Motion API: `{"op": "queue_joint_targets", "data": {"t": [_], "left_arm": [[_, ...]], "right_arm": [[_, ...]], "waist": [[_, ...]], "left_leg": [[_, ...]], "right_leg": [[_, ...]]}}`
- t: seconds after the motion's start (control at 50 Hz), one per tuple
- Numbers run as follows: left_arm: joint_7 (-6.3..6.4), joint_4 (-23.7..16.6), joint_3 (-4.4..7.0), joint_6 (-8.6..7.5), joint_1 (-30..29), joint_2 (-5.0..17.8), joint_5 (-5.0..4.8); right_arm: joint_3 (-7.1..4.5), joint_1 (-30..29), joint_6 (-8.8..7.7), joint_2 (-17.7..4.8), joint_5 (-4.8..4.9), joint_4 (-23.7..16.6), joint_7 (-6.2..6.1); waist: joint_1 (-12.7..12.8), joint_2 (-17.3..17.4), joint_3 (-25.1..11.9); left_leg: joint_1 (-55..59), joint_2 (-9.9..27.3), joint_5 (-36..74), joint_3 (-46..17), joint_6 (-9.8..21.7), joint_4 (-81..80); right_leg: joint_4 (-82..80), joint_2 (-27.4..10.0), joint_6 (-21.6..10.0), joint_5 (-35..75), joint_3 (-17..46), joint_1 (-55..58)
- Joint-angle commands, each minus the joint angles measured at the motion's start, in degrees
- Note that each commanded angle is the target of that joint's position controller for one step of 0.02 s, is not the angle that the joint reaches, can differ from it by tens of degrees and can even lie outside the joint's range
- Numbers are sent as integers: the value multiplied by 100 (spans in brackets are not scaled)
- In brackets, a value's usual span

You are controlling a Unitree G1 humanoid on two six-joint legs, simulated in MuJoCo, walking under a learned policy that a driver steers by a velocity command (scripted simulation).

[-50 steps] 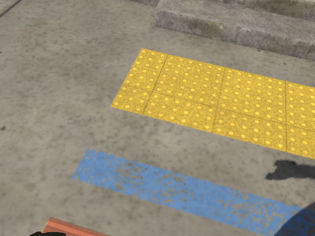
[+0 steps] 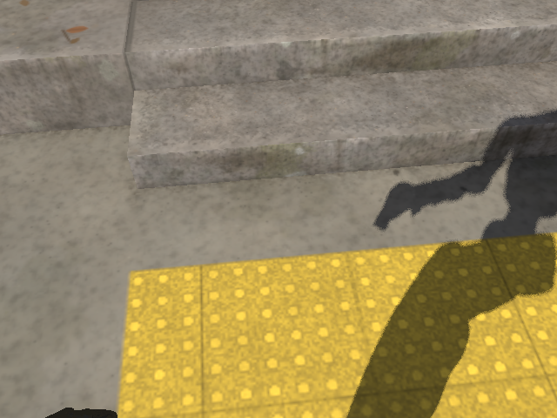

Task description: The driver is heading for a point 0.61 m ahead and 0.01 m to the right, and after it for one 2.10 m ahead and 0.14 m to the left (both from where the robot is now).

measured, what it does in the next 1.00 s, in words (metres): walks ahead: left foot, then right foot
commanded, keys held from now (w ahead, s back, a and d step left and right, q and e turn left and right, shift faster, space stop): w+e+shift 0.22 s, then w+shift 0.16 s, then q+shift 0.62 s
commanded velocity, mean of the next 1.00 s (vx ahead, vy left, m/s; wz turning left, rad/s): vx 0.60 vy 0.00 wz -0.04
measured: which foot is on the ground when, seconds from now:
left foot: up 0.00-0.38, down 0.40-0.78, up 0.80-1.00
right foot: down 0.00-0.40, up 0.42-0.76, down 0.78-1.00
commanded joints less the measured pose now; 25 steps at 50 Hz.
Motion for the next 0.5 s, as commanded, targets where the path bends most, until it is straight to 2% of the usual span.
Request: {"op": "queue_joint_targets", "data": {"t": [0.02,0.04,0.06,0.1,0.12,0.14,0.18,0.22,0.26,0.3,0.32,0.34,0.36,0.38,0.4,0.42,0.44,0.46,0.48,0.5], "left_arm": [[217,122,641,197,1950,1830,74],[280,264,573,142,1882,1487,55],[304,377,501,55,1760,1229,33],[357,342,388,-140,1434,988,0],[341,348,339,-213,1431,879,-37],[317,351,329,-278,1460,871,-59],[291,352,348,-352,1550,912,-54],[249,372,393,-360,1677,944,-63],[220,483,402,-388,1928,939,-133],[242,601,386,-412,2118,909,-144],[277,654,382,-416,2152,934,-129],[312,695,396,-419,2158,1057,-99],[324,715,424,-410,2096,1260,-20],[313,717,440,-395,1862,1381,61],[322,670,368,-420,1626,1079,140],[311,446,149,-449,2406,91,-113],[336,539,90,-478,2566,315,-63],[362,497,94,-450,1955,438,5],[330,411,70,-436,1399,518,91],[299,280,65,-415,959,510,178]], "right_arm": [[-76,-898,-371,-863,-13,-1522,33],[-54,-1162,-463,-934,0,-1528,37],[-27,-1314,-459,-888,-40,-1526,27],[35,-1176,-227,-786,-230,-1437,28],[48,-1193,-104,-740,-255,-1437,43],[68,-1348,-28,-675,-250,-1510,65],[153,-2191,-7,-523,-176,-1869,129],[228,-2717,-32,-379,-64,-2046,189],[239,-2825,-70,-385,7,-2044,220],[210,-2945,-110,-474,10,-2071,218],[171,-2870,-122,-561,-9,-2043,201],[95,-2564,-131,-719,-29,-1943,165],[-28,-1897,-148,-968,-5,-1749,107],[-147,-894,-157,-1162,49,-1488,19],[-266,328,-168,-1438,-20,-1186,-102],[-396,614,-231,-2024,-281,-1090,-102],[-405,405,-198,-1787,-95,-986,43],[-332,-290,-217,-1305,-13,-1079,96],[-254,-559,-229,-948,55,-1018,139],[-178,-459,-238,-747,92,-866,161]], "waist": [[778,-435,-1827],[572,212,-892],[253,662,-366],[-174,761,-42],[-250,740,18],[-251,694,88],[-50,518,367],[201,290,340],[422,73,115],[550,-10,40],[509,-29,-32],[360,-91,-253],[19,-166,-664],[-616,-174,-1109],[-1202,-117,-1527],[-581,1768,-2176],[-505,1940,-2300],[-311,1063,-1336],[-298,382,-893],[-285,164,-652]], "left_leg": [[-5601,-486,-516,-1730,62,4129],[-5649,-188,-186,-1813,115,3435],[-5266,62,-27,-1796,100,2723],[-4456,299,-117,-1791,-59,2023],[-4237,388,-233,-1744,-159,1657],[-4115,445,-246,-1648,-234,1185],[-3947,424,587,-1407,-318,64],[-3553,232,1828,-1308,-261,-1060],[-3173,49,2723,-1164,-80,-1806],[-2961,-46,2938,-1154,110,-2331],[-2821,-141,2779,-1152,196,-2558],[-2532,-329,2379,-1109,284,-2626],[-1987,-533,1714,-1078,389,-2540],[-1002,-526,1290,-997,479,-2607],[238,-23,712,-1391,624,-2370],[1647,1778,484,-4511,1446,-2851],[1679,1990,1231,-6466,1905,-3714],[932,1723,1776,-5458,1916,-3644],[228,1463,3054,-4553,1875,-3552],[-173,1165,4149,-3906,1739,-3551]], "right_leg": [[-2589,-2003,-1628,-1342,5565,5634],[-3031,-1966,-1304,-1534,5412,4682],[-3066,-1737,-1045,-1028,4878,3719],[-3038,-1211,-858,-38,3899,2351],[-3083,-1023,-840,146,3625,1890],[-3167,-875,-819,228,3394,1551],[-3375,-595,-708,586,3100,1030],[-3310,-363,-429,1173,2899,1030],[-3265,-470,-217,2066,2801,1511],[-3150,-685,-66,2681,2811,2145],[-2932,-771,31,3253,2798,2536],[-2504,-862,140,4227,2791,2957],[-1708,-934,248,5155,2748,3291],[-474,-830,357,5310,2565,3088],[1210,-585,486,4533,2258,2257],[3674,408,866,8,1712,428],[4258,632,856,-1443,1799,-421],[4178,132,857,-997,1877,-767],[3849,-89,927,-772,1654,-662],[3443,-261,981,-837,1479,-620]]}}
Keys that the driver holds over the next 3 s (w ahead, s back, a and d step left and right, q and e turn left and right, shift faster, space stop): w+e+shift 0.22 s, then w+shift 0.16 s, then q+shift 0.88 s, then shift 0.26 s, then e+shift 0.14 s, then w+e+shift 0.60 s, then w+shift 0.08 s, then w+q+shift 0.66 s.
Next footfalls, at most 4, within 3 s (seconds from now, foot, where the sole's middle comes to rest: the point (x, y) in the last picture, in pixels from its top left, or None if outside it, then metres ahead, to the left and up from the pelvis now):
0.40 left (257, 355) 0.61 0.09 -0.73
0.78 right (352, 289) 0.80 -0.16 -0.73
1.20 left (260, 322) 0.70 0.08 -0.73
1.66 right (339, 288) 0.80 -0.12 -0.73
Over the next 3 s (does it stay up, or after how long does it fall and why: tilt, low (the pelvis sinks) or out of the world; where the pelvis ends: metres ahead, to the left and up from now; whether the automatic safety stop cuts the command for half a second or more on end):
stays up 1.59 -0.15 0.24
